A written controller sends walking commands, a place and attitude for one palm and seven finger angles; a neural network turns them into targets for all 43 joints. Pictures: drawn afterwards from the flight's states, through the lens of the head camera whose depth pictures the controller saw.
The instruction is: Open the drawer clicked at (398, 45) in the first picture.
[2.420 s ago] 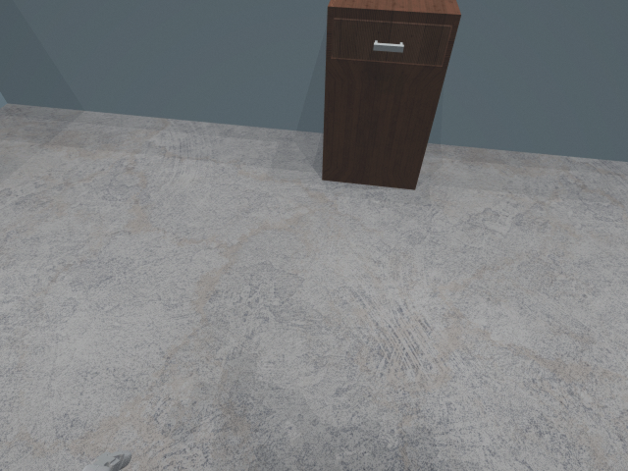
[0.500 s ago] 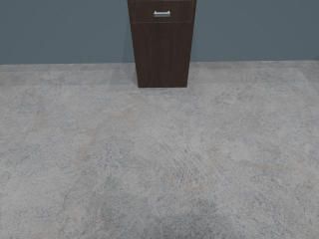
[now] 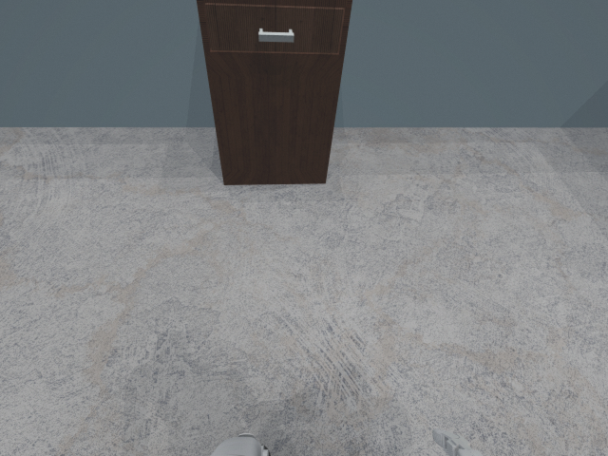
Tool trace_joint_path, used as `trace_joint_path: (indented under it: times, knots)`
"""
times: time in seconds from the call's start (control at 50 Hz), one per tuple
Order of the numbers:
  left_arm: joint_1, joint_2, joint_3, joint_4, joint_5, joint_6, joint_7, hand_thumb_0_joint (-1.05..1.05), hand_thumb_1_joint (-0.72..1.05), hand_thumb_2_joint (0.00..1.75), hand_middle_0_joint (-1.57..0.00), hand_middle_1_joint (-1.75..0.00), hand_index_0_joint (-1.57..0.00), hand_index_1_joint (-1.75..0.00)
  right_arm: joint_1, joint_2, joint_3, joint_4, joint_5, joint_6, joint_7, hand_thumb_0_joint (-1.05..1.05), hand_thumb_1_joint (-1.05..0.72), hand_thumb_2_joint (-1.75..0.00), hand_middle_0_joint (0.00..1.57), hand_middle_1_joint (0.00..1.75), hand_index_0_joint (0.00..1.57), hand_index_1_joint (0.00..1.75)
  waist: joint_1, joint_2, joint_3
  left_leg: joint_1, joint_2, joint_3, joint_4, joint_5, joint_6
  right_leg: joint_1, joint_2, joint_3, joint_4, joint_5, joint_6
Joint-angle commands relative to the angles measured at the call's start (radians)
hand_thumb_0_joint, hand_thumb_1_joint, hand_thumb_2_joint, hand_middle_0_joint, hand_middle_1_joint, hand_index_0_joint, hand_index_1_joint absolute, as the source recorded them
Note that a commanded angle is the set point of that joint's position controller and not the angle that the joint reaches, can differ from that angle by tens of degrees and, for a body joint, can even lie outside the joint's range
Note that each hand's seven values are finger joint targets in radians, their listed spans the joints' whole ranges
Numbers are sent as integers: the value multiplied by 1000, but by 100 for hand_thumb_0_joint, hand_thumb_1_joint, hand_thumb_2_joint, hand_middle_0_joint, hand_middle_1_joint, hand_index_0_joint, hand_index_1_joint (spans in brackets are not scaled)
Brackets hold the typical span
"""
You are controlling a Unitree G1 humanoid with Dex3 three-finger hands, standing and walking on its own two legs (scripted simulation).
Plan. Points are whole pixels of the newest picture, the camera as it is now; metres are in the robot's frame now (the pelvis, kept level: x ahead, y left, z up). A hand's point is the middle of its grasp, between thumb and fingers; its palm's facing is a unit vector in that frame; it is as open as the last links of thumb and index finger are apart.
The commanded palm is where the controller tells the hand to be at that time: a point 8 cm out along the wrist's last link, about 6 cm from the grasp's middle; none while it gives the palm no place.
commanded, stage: walk to a spot facing it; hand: left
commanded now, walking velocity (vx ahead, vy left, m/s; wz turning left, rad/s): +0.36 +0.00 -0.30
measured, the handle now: (276, 34) +1.29 +0.23 -0.05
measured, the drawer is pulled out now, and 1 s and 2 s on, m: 0.00 0.00 0.00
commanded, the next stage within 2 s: turn to face it in 0.98 s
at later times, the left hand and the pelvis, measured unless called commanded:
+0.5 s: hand (226, 327) +0.33 +0.17 -0.15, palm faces -0.23 -0.97 -0.13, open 7.4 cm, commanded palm none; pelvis +0.21 +0.02 +0.02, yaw -12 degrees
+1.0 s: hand (257, 260) +0.49 +0.14 -0.17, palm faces -0.22 -0.96 -0.18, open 7.3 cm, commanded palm none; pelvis +0.45 -0.04 +0.01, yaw -17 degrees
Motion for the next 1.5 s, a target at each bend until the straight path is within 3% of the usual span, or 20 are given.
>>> trace_joint_path:
  times: [0.0,0.06,0.14,0.46,0.54,0.58,0.6,0.62,0.64,0.76,0.94,0.98,1.0,1.02,1.04,1.18,1.38,1.4,1.44,1.48]
  knots:
    - [51,96,28,-81,-15,-19,-1,0,90,90,-20,-30,-20,-30,456,-308,-76,64,-4,-13,-32,0,-90,-90,20,30,20,30,-166,306,-288,724,444,-639,-302,-22,187,-601,22,-26,853,-70,-33]
    - [-93,95,31,-88,6,3,-19,0,90,90,-20,-30,-20,-30,223,-134,-34,19,5,-24,-34,0,-90,-90,20,30,20,30,-85,94,35,294,355,-408,-417,-232,140,-654,-132,-19,893,133,-19]
    - [-43,35,33,-75,17,57,-30,0,90,90,-20,-30,-20,-30,217,-77,-21,45,7,-44,-40,0,-90,-90,20,30,20,30,-17,118,52,137,251,-123,-453,-158,92,-572,-153,-42,790,245,2]
    - [-473,33,21,-201,12,54,-49,0,90,90,-20,-30,-20,-30,527,-89,-18,172,-4,-41,-53,0,-90,-90,20,30,20,30,-139,123,132,547,263,62,-394,359,103,-750,-129,-193,284,315,0]
    - [-359,50,25,-177,12,37,-42,0,90,90,-20,-30,-20,-30,490,-123,-25,173,-2,-34,-54,0,-90,-90,20,30,20,30,-70,158,39,599,272,143,-195,782,90,-540,-42,-262,171,208,-59]
    - [-141,95,43,-103,20,19,-34,0,90,90,-20,-30,-20,-30,452,-140,-29,160,8,-30,-50,0,-90,-90,20,30,20,30,36,140,-94,473,226,188,108,799,39,-195,-7,-276,68,319,-89]
    - [-9,184,67,-68,22,4,-25,0,90,90,-20,-30,-20,-30,450,-109,-24,141,22,-32,-36,0,-90,-90,20,30,20,30,88,13,-213,199,181,194,373,491,2,126,-183,-70,58,386,-156]
    - [91,281,90,-45,7,0,-11,0,90,90,-20,-30,-20,-30,457,-47,-15,105,32,-40,-39,0,-90,-90,20,30,20,30,88,-180,-330,-102,-2,147,715,-395,-54,360,-474,414,-12,628,-302]
    - [67,299,91,-43,-14,6,-3,0,90,90,-20,-30,-20,-30,366,-69,-20,83,32,-38,-44,0,-90,-90,20,30,20,30,88,-81,-301,-178,14,-11,838,-430,-28,322,-491,423,-79,716,-337]
    - [-171,103,35,-70,9,-17,9,0,90,90,-20,-30,-20,-30,353,15,-26,91,1,18,-29,0,-90,-90,20,30,20,30,-94,-25,37,-32,121,-54,562,-197,-40,-336,-309,7,-221,500,-161]
    - [-128,175,41,-57,4,-13,-6,0,90,90,-20,-30,-20,-30,126,-50,-26,-2,3,-5,5,0,-90,-90,20,30,20,30,-47,-106,54,70,61,34,48,-53,-40,-255,-266,-13,-173,415,-127]
    - [-128,180,44,-55,-1,-7,-6,0,90,90,-20,-30,-20,-30,233,-93,-37,33,-3,-16,-5,0,-90,-90,20,30,20,30,-104,-2,-6,284,22,65,-73,-15,-36,-284,-222,-51,7,502,-98]
    - [-110,151,39,-61,-7,-3,-9,0,90,90,-20,-30,-20,-30,352,-165,-52,65,-12,-23,-16,0,-90,-90,20,30,20,30,-146,126,-87,493,103,-54,-129,16,-2,-380,-157,-90,233,485,-57]
    - [-76,94,31,-79,-19,-1,-16,0,90,90,-20,-30,-20,-30,458,-287,-80,81,-24,-25,-26,0,-90,-90,20,30,20,30,-169,378,-183,658,376,-373,-224,77,103,-567,-34,-198,546,87,-7]
    - [-128,113,29,-105,-10,-4,-14,0,90,90,-20,-30,-20,-30,476,-295,-71,83,-13,-14,-30,0,-90,-90,20,30,20,30,-175,357,-188,627,461,-463,-313,72,156,-624,-35,-110,744,-119,-14]
    - [-114,35,14,-56,-4,40,-10,0,90,90,-20,-30,-20,-30,217,-122,-14,59,9,-24,-47,0,-90,-90,20,30,20,30,-34,183,-25,240,219,-69,-321,466,111,-446,-142,-127,534,118,53]
    - [-184,80,40,-137,-9,53,10,0,90,90,-20,-30,-20,-30,177,-171,-58,30,7,48,-35,0,-90,-90,20,30,20,30,-16,148,-53,168,166,-204,-183,182,94,-239,-90,-169,50,290,81]
    - [-154,118,48,-136,-5,44,14,0,90,90,-20,-30,-20,-30,177,-147,-58,24,13,51,-30,0,-90,-90,20,30,20,30,-3,64,-68,96,107,-168,-101,52,44,-131,-150,-117,-57,370,72]
    - [-109,271,71,-156,3,43,24,0,90,90,-20,-30,-20,-30,202,-80,-52,-24,13,65,-29,0,-90,-90,20,30,20,30,10,-303,-122,-92,-51,-57,339,-491,-47,-79,-553,202,-181,570,-91]
    - [-226,203,64,-187,1,45,32,0,90,90,-20,-30,-20,-30,192,-96,-64,-3,8,90,-23,0,-90,-90,20,30,20,30,-34,-210,-41,-97,4,-120,543,-395,-49,-225,-494,92,-211,438,-104]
